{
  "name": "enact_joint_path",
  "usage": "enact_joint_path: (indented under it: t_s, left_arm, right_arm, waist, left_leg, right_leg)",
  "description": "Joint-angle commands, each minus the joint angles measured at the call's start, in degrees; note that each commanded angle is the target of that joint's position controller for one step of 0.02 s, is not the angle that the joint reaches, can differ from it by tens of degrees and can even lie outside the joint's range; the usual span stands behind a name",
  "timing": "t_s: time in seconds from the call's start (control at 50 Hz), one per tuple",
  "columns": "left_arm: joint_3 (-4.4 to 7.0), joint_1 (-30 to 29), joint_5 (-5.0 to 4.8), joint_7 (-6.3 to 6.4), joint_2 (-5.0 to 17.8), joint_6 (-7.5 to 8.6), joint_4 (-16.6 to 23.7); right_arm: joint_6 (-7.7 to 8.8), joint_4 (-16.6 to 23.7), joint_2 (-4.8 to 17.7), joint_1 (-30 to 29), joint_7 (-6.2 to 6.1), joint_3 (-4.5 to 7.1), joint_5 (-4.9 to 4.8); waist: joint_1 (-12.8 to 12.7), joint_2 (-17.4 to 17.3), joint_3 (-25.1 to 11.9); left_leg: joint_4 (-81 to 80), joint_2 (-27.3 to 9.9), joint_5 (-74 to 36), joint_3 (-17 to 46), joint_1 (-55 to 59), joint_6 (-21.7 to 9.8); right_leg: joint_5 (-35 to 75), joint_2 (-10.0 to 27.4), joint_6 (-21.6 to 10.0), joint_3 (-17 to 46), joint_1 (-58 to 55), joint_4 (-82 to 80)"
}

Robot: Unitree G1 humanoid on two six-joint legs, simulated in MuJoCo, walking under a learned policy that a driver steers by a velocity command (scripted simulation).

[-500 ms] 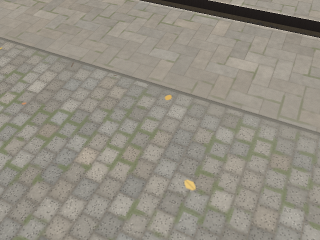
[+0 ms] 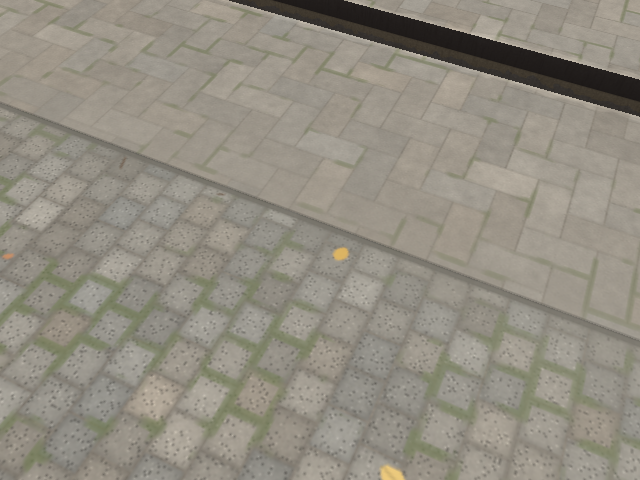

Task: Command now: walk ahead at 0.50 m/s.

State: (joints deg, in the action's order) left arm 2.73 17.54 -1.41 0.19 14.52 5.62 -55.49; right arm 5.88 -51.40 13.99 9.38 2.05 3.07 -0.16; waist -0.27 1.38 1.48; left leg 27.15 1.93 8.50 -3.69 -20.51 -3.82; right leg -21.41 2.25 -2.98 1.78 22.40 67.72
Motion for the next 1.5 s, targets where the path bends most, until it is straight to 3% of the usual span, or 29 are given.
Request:
enact_joint_path:
  t_s: [0.02, 0.22, 0.32, 0.38, 0.42, 0.44, 0.46, 0.48, 0.5, 0.54, 0.56, 0.64, 0.78, 0.88, 0.92, 0.94, 0.96, 0.98, 1.0, 1.02, 1.06, 1.16, 1.3, 1.38, 1.4, 1.42, 1.44, 1.46, 1.5]
  left_arm:
    - [1.58, 1.4, 0.28, 0.5, 4.1, -0.08, 3.4]
    - [1.31, -15.2, 0.87, -0.08, 2.0, -0.69, 8.6]
    - [0.67, -22.8, 0.22, -1.66, 2.1, -0.07, 11.5]
    - [1.1, -21.8, 0.16, -2.46, 3.7, 0.64, 12.3]
    - [2.99, -10.2, 0.41, -2.08, 7.2, 1.08, 9.1]
    - [4.37, 1.1, 1.12, -1.47, 10.9, 1.22, 6.4]
    - [5.84, 8.8, 2.09, -1.08, 16.7, 0.83, 4.9]
    - [4.38, 8.4, 2.19, -1.03, 12.4, 0.64, 5.2]
    - [3.19, 2.9, 2.06, -0.84, 9.1, 0.7, 6.2]
    - [1.82, -6.4, 2.03, -1.07, 4.9, 0.84, 7.5]
    - [1.52, -8.6, 2.38, -1.18, 3.7, 1.0, 7.5]
    - [2.14, -10.8, 3.26, -0.11, 5.9, 1.0, 6.6]
    - [2.99, -10.7, 1.83, 2.69, 9.2, -2.01, 5.9]
    - [3.8, -11.0, 0.07, 2.8, 10.9, -4.19, 6.1]
    - [3.7, -9.7, -0.2, 2.83, 9.7, -4.77, 5.8]
    - [3.23, -8.6, 1.52, 2.5, 8.3, -4.62, 6.9]
    - [2.02, -8.7, 3.79, 1.77, 4.7, -4.32, 9.2]
    - [2.13, -9.9, 2.38, 0.99, 5.8, -3.98, 9.3]
    - [2.47, -12.8, 0.41, 0.81, 7.3, -3.89, 10.1]
    - [2.76, -13.6, 0.52, 1.36, 7.6, -4.12, 9.4]
    - [3.39, -14.0, 1.74, 2.4, 8.6, -4.94, 9.2]
    - [2.67, -13.6, 1.53, 2.76, 5.9, -5.14, 9.6]
    - [2.68, -13.8, 0.95, 1.68, 7.0, -4.33, 10.3]
    - [3.34, -6.9, 0.97, 0.47, 8.3, -3.36, 8.7]
    - [4.28, -4.8, 2.03, 0.62, 12.1, -3.59, 8.5]
    - [5.18, -6.7, 3.49, 0.93, 17.1, -4.27, 8.9]
    - [4.41, -9.3, 4.69, 1.06, 13.7, -4.05, 11.0]
    - [3.59, -12.9, 4.19, 1.53, 10.7, -3.98, 12.7]
    - [2.84, -15.5, 2.12, 2.02, 8.1, -4.17, 13.6]
  right_arm:
    - [0.8, 1.4, 4.2, 2.0, 0.16, 0.68, 0.73]
    - [-0.01, -2.6, 7.8, 11.1, -2.25, 1.2, -0.23]
    - [-1.12, -5.2, 8.4, 15.6, -2.46, 1.54, -0.62]
    - [-1.86, -5.7, 9.2, 15.1, -2.78, 2.01, -0.99]
    - [-2.28, -4.8, 9.5, 12.1, -2.76, 1.99, -1.05]
    - [-2.2, -3.5, 7.6, 11.1, -2.65, 1.18, -0.48]
    - [-1.26, -2.8, 0.7, 17.7, -2.26, -0.75, -0.33]
    - [-0.13, -3.9, 2.3, 17.9, -2.13, -0.51, -1.22]
    - [0.15, -2.7, 7.8, 13.4, -2.34, 1.17, -2.66]
    - [-0.84, -2.0, 6.9, 9.6, -3.33, 1.71, -1.86]
    - [-2.01, -2.3, 5.9, 10.9, -3.58, 2.17, -1.54]
    - [-5.27, -0.1, 2.9, 11.0, -3.81, 2.51, -1.19]
    - [-5.97, 6.1, 3.2, 0.7, -1.6, 2.49, -0.43]
    - [-6.77, 9.9, 5.2, -1.7, -0.03, 3.36, -0.57]
    - [-6.23, 9.0, 7.6, 4.2, -0.38, 4.63, -0.23]
    - [-5.99, 9.0, 14.7, 8.2, -1.69, 6.79, 0.21]
    - [-6.04, 10.1, 18.7, 8.3, -2.4, 6.99, 1.05]
    - [-5.37, 10.8, 15.5, 9.1, -1.64, 5.79, 1.31]
    - [-4.82, 11.8, 14.1, 5.5, -1.46, 5.52, 0.9]
    - [-4.75, 12.3, 12.4, 1.5, -1.9, 5.17, -0.3]
    - [-5.57, 13.4, 10.1, -2.4, -2.95, 4.29, -0.73]
    - [-5.86, 14.1, 11.9, -0.3, -4.13, 4.81, -0.16]
    - [-7.02, 15.7, 11.9, -1.5, -4.35, 4.62, -0.02]
    - [-8.1, 16.9, 11.2, -2.8, -4.78, 4.15, -1.04]
    - [-8.29, 17.3, 8.8, -1.6, -4.88, 3.46, -0.95]
    - [-7.83, 19.4, 7.2, -0.1, -4.6, 3.29, -1.47]
    - [-6.97, 18.8, 12.6, -0.5, -4.13, 4.75, -0.19]
    - [-7.05, 17.3, 14.8, 1.0, -3.74, 5.73, -0.54]
    - [-8.33, 15.1, 12.2, 3.5, -3.9, 5.43, -0.36]
  waist:
    - [-0.6, -5.6, -4.3]
    - [3.0, -4.5, 1.4]
    - [5.2, -4.6, 3.9]
    - [3.0, -5.7, 3.0]
    - [-3.5, -6.3, -3.7]
    - [-7.9, -4.0, -12.0]
    - [-6.8, 8.9, -21.8]
    - [-6.9, 12.4, -25.8]
    - [-5.9, 8.6, -16.7]
    - [-1.7, 2.6, -7.6]
    - [0.5, 3.8, -5.9]
    - [3.4, 4.6, -3.1]
    - [0.5, 3.3, -3.9]
    - [0.6, 4.2, -3.2]
    - [3.6, 0.5, -6.4]
    - [4.1, -10.7, -9.6]
    - [1.0, -20.1, -13.4]
    - [3.2, -12.6, -20.5]
    - [2.9, -9.1, -16.3]
    - [1.5, -5.0, -11.9]
    - [-0.5, -5.6, -9.0]
    - [-0.1, -7.7, -10.0]
    - [1.1, -10.9, -8.4]
    - [-2.3, -10.2, -8.5]
    - [-1.7, -3.0, -9.1]
    - [1.7, 14.9, -6.5]
    - [0.6, 13.2, -6.1]
    - [2.0, 8.2, -5.7]
    - [2.5, 5.7, -3.8]
  left_leg:
    - [-17.0, -15.1, -5.6, 18.1, 11.7, -9.3]
    - [-21.0, -12.4, -11.0, 7.9, 14.3, -7.5]
    - [-17.9, -15.5, -11.4, 8.0, 22.8, -7.5]
    - [-13.2, -17.3, -18.4, 9.7, 25.4, -6.4]
    - [-1.3, -14.1, -33.0, 8.2, 22.3, -4.6]
    - [12.9, -10.7, -26.7, 6.1, 12.4, -2.6]
    - [36.5, -1.3, -1.4, 2.1, -11.5, 1.9]
    - [46.1, 0.9, 24.7, 11.1, -17.5, 2.1]
    - [50.0, -2.0, 22.8, 12.2, -20.6, 1.8]
    - [45.6, -6.5, 16.5, 9.3, -16.4, 2.5]
    - [42.8, -8.1, 14.6, 9.2, -12.5, 2.6]
    - [37.6, -7.7, 7.7, 7.2, -10.5, 3.9]
    - [17.1, -7.3, -4.2, 2.9, -8.6, 4.1]
    - [9.9, -5.3, 4.8, 0.5, -7.9, 1.2]
    - [-0.5, -1.9, -6.0, -0.3, 3.6, -1.9]
    - [-2.2, -10.1, -33.5, 13.0, 14.9, -6.1]
    - [-0.6, -22.3, -52.3, 32.6, 26.5, -17.8]
    - [-3.0, -23.8, -43.3, 35.5, 27.5, -21.2]
    - [-5.0, -21.2, -33.4, 30.8, 23.9, -18.6]
    - [-5.9, -17.6, -24.3, 26.2, 19.4, -14.2]
    - [-7.6, -13.9, -16.7, 22.1, 10.6, -10.8]
    - [-8.2, -12.0, -12.8, 23.0, 9.6, -10.2]
    - [-8.4, -10.4, -0.5, 29.7, 7.1, -8.6]
    - [-3.6, -6.6, -1.7, 30.1, 4.1, -4.5]
    - [5.0, -2.4, 7.9, 25.3, -3.3, -1.5]
    - [16.8, 7.9, 24.0, 12.7, -15.9, 1.6]
    - [30.5, 3.9, 26.3, 13.7, -17.4, 4.0]
    - [36.4, 2.6, 22.1, 13.9, -15.8, 4.5]
    - [42.4, 1.8, 15.7, 12.0, -16.9, 6.5]
  right_leg:
    - [6.2, 6.3, -0.3, 2.7, 11.1, -0.5]
    - [27.7, 4.8, 2.4, -0.7, 17.2, -28.1]
    - [24.4, 3.1, 1.4, -1.6, 18.9, -35.8]
    - [18.5, 1.6, -0.5, -1.7, 13.7, -38.9]
    - [18.0, -1.8, -2.5, -4.1, -4.0, -41.1]
    - [19.8, 3.4, -5.3, 0.9, -22.4, -38.3]
    - [12.6, 19.3, -13.2, 24.5, -46.7, -40.5]
    - [15.0, 23.4, -15.0, 37.8, -46.7, -48.0]
    - [22.0, 21.7, -12.0, 28.0, -38.3, -48.1]
    - [39.0, 17.2, -8.9, 11.2, -21.5, -49.5]
    - [41.1, 15.0, -7.5, 5.8, -15.7, -50.8]
    - [46.0, 13.8, -9.1, -3.5, -8.2, -54.7]
    - [40.1, 14.2, -8.5, -10.7, -14.1, -53.7]
    - [38.9, 17.1, -5.9, -9.8, -19.9, -45.3]
    - [40.2, 12.7, -1.4, -12.9, -17.8, -32.4]
    - [25.6, 7.2, 3.4, -15.4, -7.2, -16.9]
    - [-19.2, -3.0, 7.4, -11.3, 11.1, 0.2]
    - [-20.5, -3.2, 6.7, 0.7, 14.0, 7.1]
    - [-15.5, -1.9, 5.6, 1.7, 16.9, 7.3]
    - [-10.1, -0.2, 5.3, 2.1, 17.6, 4.0]
    - [-4.3, 0.4, 5.6, 1.8, 12.9, -1.7]
    - [0.2, -2.2, 6.7, 2.2, 9.0, -14.1]
    - [1.1, -4.0, 6.4, 3.3, 2.4, -26.9]
    - [10.3, -2.9, 3.5, 2.0, -10.0, -45.5]
    - [11.5, 7.0, 0.3, 9.8, -17.1, -49.0]
    - [21.7, 18.6, -8.5, 24.3, -18.7, -51.7]
    - [24.8, 23.4, -13.7, 28.4, -14.4, -52.6]
    - [25.1, 20.1, -11.7, 21.8, -13.0, -51.3]
    - [23.0, 13.7, -7.2, 12.2, -13.3, -49.9]
